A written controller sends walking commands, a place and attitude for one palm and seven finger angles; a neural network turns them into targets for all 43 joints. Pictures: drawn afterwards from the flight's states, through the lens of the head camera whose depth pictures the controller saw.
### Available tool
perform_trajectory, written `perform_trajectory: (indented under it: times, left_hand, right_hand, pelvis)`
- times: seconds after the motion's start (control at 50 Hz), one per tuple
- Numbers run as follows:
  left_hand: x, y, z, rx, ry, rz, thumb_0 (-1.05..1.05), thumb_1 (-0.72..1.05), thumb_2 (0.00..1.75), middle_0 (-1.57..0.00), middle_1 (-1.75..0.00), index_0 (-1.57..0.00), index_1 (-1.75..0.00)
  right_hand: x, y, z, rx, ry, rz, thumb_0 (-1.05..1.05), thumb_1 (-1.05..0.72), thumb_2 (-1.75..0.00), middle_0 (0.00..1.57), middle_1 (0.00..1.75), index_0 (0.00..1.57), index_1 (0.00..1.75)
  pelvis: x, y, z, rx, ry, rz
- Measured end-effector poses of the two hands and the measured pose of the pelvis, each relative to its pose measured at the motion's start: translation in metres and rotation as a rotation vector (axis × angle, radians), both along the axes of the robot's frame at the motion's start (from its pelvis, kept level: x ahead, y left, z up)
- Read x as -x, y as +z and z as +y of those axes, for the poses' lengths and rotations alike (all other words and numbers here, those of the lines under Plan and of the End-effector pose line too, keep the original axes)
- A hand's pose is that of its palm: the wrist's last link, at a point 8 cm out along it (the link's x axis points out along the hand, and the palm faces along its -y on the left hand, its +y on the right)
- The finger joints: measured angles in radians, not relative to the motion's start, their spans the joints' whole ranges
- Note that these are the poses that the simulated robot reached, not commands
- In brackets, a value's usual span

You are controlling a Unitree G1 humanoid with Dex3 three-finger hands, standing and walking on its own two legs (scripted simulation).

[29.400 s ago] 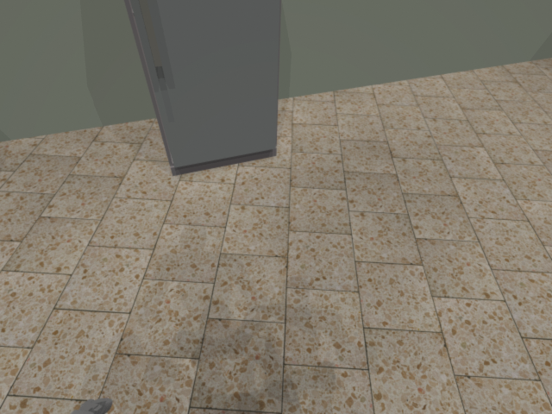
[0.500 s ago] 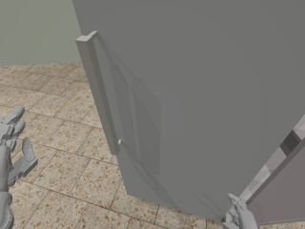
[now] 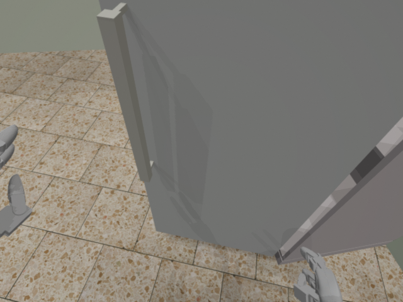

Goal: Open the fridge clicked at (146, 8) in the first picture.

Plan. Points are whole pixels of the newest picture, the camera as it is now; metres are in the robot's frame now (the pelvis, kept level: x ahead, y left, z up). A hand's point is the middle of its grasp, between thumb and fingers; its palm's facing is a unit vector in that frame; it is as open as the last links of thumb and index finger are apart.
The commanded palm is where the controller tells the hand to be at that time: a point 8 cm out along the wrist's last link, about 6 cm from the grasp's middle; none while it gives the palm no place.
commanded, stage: step back with the hand held close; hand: left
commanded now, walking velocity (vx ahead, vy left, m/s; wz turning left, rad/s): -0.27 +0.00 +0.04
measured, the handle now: (137, 115) +0.46 +0.19 +0.10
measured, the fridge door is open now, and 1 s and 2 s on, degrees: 69 69 69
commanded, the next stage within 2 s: stop stepping back and stand still in 1.34 s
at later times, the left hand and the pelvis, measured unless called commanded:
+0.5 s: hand out of the picture +0.15 +0.29 +0.16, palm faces +0.46 -0.73 -0.51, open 7.4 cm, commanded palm +0.07 +0.31 +0.18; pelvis -0.05 +0.00 -0.01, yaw +3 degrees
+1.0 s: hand out of the picture +0.06 +0.28 +0.17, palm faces +0.50 -0.70 -0.51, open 7.4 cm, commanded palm +0.00 +0.30 +0.18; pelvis -0.11 -0.01 -0.01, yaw +6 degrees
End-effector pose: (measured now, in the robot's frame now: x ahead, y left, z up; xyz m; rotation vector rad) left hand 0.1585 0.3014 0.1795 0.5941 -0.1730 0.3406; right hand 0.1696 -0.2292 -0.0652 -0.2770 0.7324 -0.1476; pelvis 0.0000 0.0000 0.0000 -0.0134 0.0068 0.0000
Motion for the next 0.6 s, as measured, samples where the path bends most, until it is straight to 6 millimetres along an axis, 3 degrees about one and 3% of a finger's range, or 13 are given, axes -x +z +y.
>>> perform_trajectory:
  times: [0.14, 0.32, 0.5, 0.6]
  left_hand:
    - [0.026, 0.002, 0.013, 0.004, 0.07, -0.068, 0.02, 0.89, 0.89, -0.21, -0.3, -0.21, -0.3]
    - [0.04, -0.014, 0.007, 0.069, 0.033, -0.098, 0.02, 0.89, 0.89, -0.21, -0.3, -0.21, -0.3]
    - [0.056, 0.002, 0.018, -0.064, 0.03, -0.14, 0.02, 0.89, 0.89, -0.21, -0.3, -0.21, -0.3]
    - [0.068, 0.001, 0.011, -0.053, 0.012, -0.125, 0.02, 0.89, 0.89, -0.21, -0.3, -0.21, -0.3]
  right_hand:
    - [0.012, -0.002, 0.011, -0.017, 0.042, -0.037, 0.02, -0.91, -0.9, 0.2, 0.3, 0.21, 0.3]
    - [0.034, 0.002, 0.011, 0.021, 0.055, -0.036, 0.02, -0.9, -0.9, 0.2, 0.3, 0.21, 0.3]
    - [0.046, -0.001, 0.008, 0.035, 0.066, -0.04, 0.02, -0.9, -0.9, 0.2, 0.3, 0.21, 0.3]
    - [0.048, -0.003, 0.008, 0.024, 0.076, -0.039, 0.02, -0.9, -0.9, 0.2, 0.3, 0.21, 0.3]
  pelvis:
    - [0.02, -0.004, 0.002, 0.012, 0.009, -0.011]
    - [0.039, -0.007, 0.004, 0.028, 0.017, -0.007]
    - [0.051, -0.01, 0.003, 0.038, 0.048, -0.002]
    - [0.063, -0.011, 0.0, 0.036, 0.034, -0.001]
